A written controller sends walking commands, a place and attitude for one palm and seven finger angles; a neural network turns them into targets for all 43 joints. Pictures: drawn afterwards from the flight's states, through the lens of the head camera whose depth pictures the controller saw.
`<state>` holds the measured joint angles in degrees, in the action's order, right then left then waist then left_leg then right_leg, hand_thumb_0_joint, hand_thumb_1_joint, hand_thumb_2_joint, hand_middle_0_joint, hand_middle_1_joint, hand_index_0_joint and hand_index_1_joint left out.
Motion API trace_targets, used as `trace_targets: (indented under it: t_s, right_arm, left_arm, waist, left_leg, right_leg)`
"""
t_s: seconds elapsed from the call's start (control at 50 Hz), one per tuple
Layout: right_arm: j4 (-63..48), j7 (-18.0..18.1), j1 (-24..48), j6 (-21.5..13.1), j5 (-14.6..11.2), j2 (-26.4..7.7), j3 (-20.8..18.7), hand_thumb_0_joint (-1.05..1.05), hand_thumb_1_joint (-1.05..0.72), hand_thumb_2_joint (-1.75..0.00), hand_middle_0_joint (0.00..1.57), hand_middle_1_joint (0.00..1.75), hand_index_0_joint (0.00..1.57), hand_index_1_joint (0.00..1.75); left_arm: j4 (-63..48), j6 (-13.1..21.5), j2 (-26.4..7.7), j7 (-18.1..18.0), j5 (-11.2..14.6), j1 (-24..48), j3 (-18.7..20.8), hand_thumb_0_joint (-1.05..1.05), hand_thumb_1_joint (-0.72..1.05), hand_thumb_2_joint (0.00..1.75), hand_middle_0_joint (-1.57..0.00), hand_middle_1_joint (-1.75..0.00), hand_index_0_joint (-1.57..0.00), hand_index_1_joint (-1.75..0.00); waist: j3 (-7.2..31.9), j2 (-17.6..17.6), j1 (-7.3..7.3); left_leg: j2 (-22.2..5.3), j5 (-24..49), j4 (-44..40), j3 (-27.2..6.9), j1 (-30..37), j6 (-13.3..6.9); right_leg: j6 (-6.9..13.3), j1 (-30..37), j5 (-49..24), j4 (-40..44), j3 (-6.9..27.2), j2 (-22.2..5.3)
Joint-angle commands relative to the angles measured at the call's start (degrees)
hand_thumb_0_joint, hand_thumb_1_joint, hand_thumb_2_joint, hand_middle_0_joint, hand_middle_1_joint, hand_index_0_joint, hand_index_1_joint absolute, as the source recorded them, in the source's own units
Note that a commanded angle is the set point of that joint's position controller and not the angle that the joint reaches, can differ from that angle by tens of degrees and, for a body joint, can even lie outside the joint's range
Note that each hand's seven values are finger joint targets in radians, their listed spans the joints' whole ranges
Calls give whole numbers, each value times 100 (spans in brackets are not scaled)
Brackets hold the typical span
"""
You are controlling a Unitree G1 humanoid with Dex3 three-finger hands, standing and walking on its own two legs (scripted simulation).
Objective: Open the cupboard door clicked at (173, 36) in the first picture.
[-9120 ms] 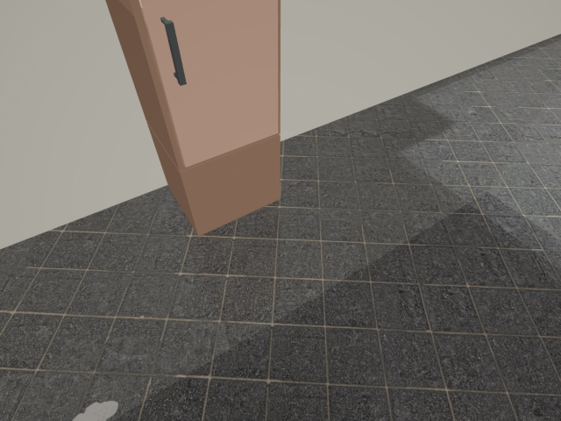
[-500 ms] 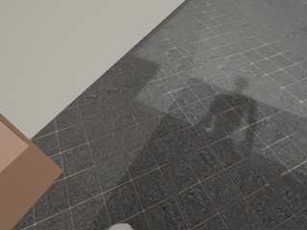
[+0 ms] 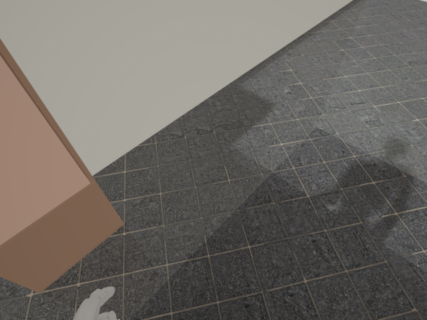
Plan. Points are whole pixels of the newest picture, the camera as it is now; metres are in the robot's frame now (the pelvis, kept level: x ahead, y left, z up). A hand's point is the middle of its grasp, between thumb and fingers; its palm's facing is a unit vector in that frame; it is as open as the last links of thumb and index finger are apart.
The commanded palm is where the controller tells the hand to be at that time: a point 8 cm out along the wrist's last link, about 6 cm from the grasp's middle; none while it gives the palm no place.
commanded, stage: turn to face it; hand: left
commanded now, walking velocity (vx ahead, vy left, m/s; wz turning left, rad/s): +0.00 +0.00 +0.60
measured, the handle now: out of the picture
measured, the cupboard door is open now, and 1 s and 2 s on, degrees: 0 0 0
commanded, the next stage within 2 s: take the last steps up to it in 1.22 s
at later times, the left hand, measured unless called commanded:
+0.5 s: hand out of the picture -0.05 +0.22 -0.17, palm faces +0.37 -0.90 -0.24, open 7.4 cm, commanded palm none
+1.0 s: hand out of the picture -0.05 +0.27 -0.14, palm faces +0.55 -0.80 -0.25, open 7.4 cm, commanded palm none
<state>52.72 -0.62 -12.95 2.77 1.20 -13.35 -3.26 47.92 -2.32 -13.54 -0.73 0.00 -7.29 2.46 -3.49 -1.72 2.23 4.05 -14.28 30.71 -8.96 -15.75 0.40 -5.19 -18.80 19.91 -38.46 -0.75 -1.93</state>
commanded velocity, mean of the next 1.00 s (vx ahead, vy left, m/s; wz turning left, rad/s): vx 0.00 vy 0.00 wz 0.54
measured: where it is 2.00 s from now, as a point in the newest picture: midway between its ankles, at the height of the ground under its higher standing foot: outside the picture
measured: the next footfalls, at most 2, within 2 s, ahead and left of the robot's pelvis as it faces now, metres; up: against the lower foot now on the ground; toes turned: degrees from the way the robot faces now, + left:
right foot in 0.02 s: +0.06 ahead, -0.12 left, +0.00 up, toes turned -1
left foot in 0.52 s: -0.02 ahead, +0.12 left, +0.00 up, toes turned +26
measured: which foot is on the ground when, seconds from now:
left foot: down 0.00-0.02, up 0.04-0.50, down 0.52-1.00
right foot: up 0.00-0.00, down 0.02-0.52, up 0.54-1.00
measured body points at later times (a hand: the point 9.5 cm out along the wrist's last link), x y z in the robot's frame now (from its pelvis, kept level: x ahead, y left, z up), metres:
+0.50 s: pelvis -0.03 +0.01 -0.01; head +0.00 +0.03 +0.44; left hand -0.07 +0.26 -0.15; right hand +0.15 -0.22 -0.14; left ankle -0.06 +0.11 -0.73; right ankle +0.02 -0.12 -0.73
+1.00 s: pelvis -0.04 +0.02 +0.01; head -0.03 +0.04 +0.46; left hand -0.08 +0.31 -0.12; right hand +0.13 -0.16 -0.13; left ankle -0.06 +0.10 -0.73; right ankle +0.05 -0.11 -0.67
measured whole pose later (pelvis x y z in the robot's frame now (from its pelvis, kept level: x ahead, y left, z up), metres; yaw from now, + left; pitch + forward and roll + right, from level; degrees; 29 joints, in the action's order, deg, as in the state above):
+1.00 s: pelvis -0.04 +0.02 +0.01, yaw +34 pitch -1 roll -1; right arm 54.4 0.2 -15.2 1.6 1.3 -11.3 -2.6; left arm 51.5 -3.8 -13.8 -1.3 -0.4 -6.7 3.1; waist -2.7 -0.3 2.7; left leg 5.5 -9.8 24.7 -6.5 -13.6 -4.1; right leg -5.9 -23.9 23.5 -53.4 0.4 -3.0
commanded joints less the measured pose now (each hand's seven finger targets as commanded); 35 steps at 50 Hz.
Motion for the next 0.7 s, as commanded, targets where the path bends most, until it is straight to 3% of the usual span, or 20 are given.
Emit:
trace_targets:
  t_s: [0.0, 0.02, 0.04, 0.06, 0.08, 0.1, 0.14, 0.24, 0.3, 0.36, 0.4, 0.44, 0.46, 0.48, 0.5, 0.52, 0.56, 0.6, 0.62, 0.68]
  right_arm:
    - [-667, 33, 36, -144, -91, -416, -256, 0, -90, -90, 20, 30, 20, 30]
    - [-675, 50, 152, -106, -28, -763, -335, 0, -90, -90, 20, 30, 20, 30]
    - [-597, 13, 144, -47, -12, -777, -371, 0, -90, -90, 20, 30, 20, 30]
    - [-479, -16, 45, 14, -9, -725, -387, 0, -90, -90, 20, 30, 20, 30]
    - [-337, -60, -27, 47, 15, -716, -371, 0, -90, -90, 20, 30, 20, 30]
    - [-263, -102, -114, 69, 23, -677, -362, 0, -90, -90, 20, 30, 20, 30]
    - [-222, -128, -167, 99, 14, -596, -336, 0, -90, -90, 20, 30, 20, 30]
    - [-258, -131, 239, 130, 5, -586, -292, 0, -90, -90, 20, 30, 20, 30]
    - [-347, -141, 554, 101, -21, -488, -233, 0, -90, -90, 20, 30, 20, 30]
    - [-392, -135, 652, 30, -60, -417, -176, 0, -90, -90, 20, 30, 20, 30]
    - [-414, -118, 578, -15, -71, -409, -156, 0, -90, -90, 20, 30, 20, 30]
    - [-360, -96, 272, -82, -59, -484, -163, 0, -90, -90, 20, 30, 20, 30]
    - [-300, -104, -2, -121, -53, -630, -203, 0, -90, -90, 20, 30, 20, 30]
    - [-254, -80, -346, -185, -28, -1150, -327, 0, -90, -90, 20, 30, 20, 30]
    - [-230, -22, -636, -189, -26, -1734, -465, 0, -90, -90, 20, 30, 20, 30]
    - [-84, 13, -863, -158, -20, -1754, -454, 0, -90, -90, 20, 30, 20, 30]
    - [-211, 120, -283, -181, -10, -1395, -356, 0, -90, -90, 20, 30, 20, 30]
    - [-370, 131, 231, -209, -6, -1137, -242, 0, -90, -90, 20, 30, 20, 30]
    - [-396, 131, 270, -232, -20, -1113, -223, 0, -90, -90, 20, 30, 20, 30]
    - [-389, 136, 138, -260, -44, -1076, -232, 0, -90, -90, 20, 30, 20, 30]
  left_arm:
    - [-247, 332, -1579, -153, -154, -896, 408, 0, 90, 90, -20, -30, -20, -30]
    - [-300, 277, -1579, -160, -104, -927, 365, 0, 90, 90, -20, -30, -20, -30]
    - [-350, 277, -1278, -166, -107, -577, 320, 0, 90, 90, -20, -30, -20, -30]
    - [-421, 261, -1105, -179, -95, -214, 310, 0, 90, 90, -20, -30, -20, -30]
    - [-454, 258, -943, -147, -88, -6, 234, 0, 90, 90, -20, -30, -20, -30]
    - [-463, 278, -805, -126, -89, 68, 181, 0, 90, 90, -20, -30, -20, -30]
    - [-410, 297, -752, -115, -92, -137, 163, 0, 90, 90, -20, -30, -20, -30]
    - [-186, 280, -846, -143, -120, -623, 212, 0, 90, 90, -20, -30, -20, -30]
    - [-99, 250, -987, -141, -165, -750, 271, 0, 90, 90, -20, -30, -20, -30]
    - [15, 218, -1108, -115, -183, -838, 317, 0, 90, 90, -20, -30, -20, -30]
    - [30, 191, -1181, -99, -190, -838, 353, 0, 90, 90, -20, -30, -20, -30]
    - [69, 164, -1178, -77, -157, -775, 374, 0, 90, 90, -20, -30, -20, -30]
    - [78, 130, -1108, -65, -108, -725, 361, 0, 90, 90, -20, -30, -20, -30]
    - [-33, 84, -845, -45, -63, -792, 338, 0, 90, 90, -20, -30, -20, -30]
    - [-311, 56, -465, -18, -56, -467, 213, 0, 90, 90, -20, -30, -20, -30]
    - [-380, 8, -649, -39, -104, -126, 206, 0, 90, 90, -20, -30, -20, -30]
    - [-210, -20, -627, -42, -108, -16, 255, 0, 90, 90, -20, -30, -20, -30]
    - [-6, 0, -693, 22, -114, -192, 292, 0, 90, 90, -20, -30, -20, -30]
    - [63, 10, -683, 31, -117, -359, 294, 0, 90, 90, -20, -30, -20, -30]
    - [120, 16, -700, 9, -114, -448, 288, 0, 90, 90, -20, -30, -20, -30]
  waist:
    - [938, 2042, -477]
    - [873, 1578, -490]
    - [567, 1126, -309]
    - [445, 1222, -157]
    - [220, 1058, -62]
    - [114, 1163, -10]
    - [110, 1291, -58]
    - [87, 1218, -294]
    - [122, 1192, -404]
    - [268, 1384, -475]
    - [410, 1479, -468]
    - [665, 1347, -297]
    - [779, 831, -120]
    - [991, -480, 92]
    - [862, -1925, 275]
    - [920, -1175, 363]
    - [583, -1202, 152]
    - [283, -799, -90]
    - [383, -674, -161]
    - [582, -468, -155]
  left_leg:
    - [149, -1666, 1890, 233, -2048, 206]
    - [-74, -2135, 2995, 223, -1858, 206]
    - [-250, -1713, 3568, 121, -1751, 177]
    - [-344, -1453, 3820, 213, -1707, 189]
    - [-428, -1031, 4080, 373, -1690, 244]
    - [-481, -741, 4178, 501, -1676, 294]
    - [-473, -482, 4180, 638, -1711, 360]
    - [-643, -618, 3517, 841, -1759, 472]
    - [-694, -956, 2588, 1094, -1444, 460]
    - [-658, -1161, 1743, 1348, -1043, 385]
    - [-608, -1157, 1323, 1477, -744, 304]
    - [-570, -581, 383, 1559, -182, 230]
    - [-597, 160, -383, 1409, 570, 167]
    - [-1459, 1102, -961, 106, 1467, -205]
    - [-2724, 3127, -1205, -1545, 1701, -873]
    - [-2930, 3224, -1049, -1376, 1554, -1217]
    - [-2288, 2158, -1170, -1012, 1021, -958]
    - [-1793, 1953, -1276, -554, 668, -725]
    - [-1667, 2080, -1255, -429, 788, -685]
    - [-1592, 2220, -1267, -405, 995, -747]
  right_leg:
    - [835, 2464, -1471, 2291, 2306, -2366]
    - [1299, 1600, -1794, 2250, 2332, -2818]
    - [1330, 1039, -1287, 2303, 1764, -2468]
    - [1187, 795, -909, 2354, 1545, -2218]
    - [1072, 671, -882, 2280, 1049, -1850]
    - [991, 569, -1058, 2231, 587, -1650]
    - [918, 689, -1203, 2216, 183, -1509]
    - [1074, 1117, -1341, 2207, -46, -1773]
    - [1172, 1200, -1729, 2054, -249, -1922]
    - [1217, 1315, -2225, 1767, -426, -2048]
    - [1201, 1304, -2461, 1545, -526, -2109]
    - [962, 1245, -2495, 993, -800, -2049]
    - [711, 780, -2099, 395, -990, -1921]
    - [302, -331, -711, -791, -1224, -1367]
    - [-99, -1660, 2018, -1942, -1005, -639]
    - [33, -1639, 1867, -2553, -382, -668]
    - [26, -1743, 1052, -2878, -76, -703]
    - [-10, -1550, 261, -2989, -2, -624]
    - [-45, -1508, 83, -2980, -21, -569]
    - [-123, -1401, -103, -2793, 39, -506]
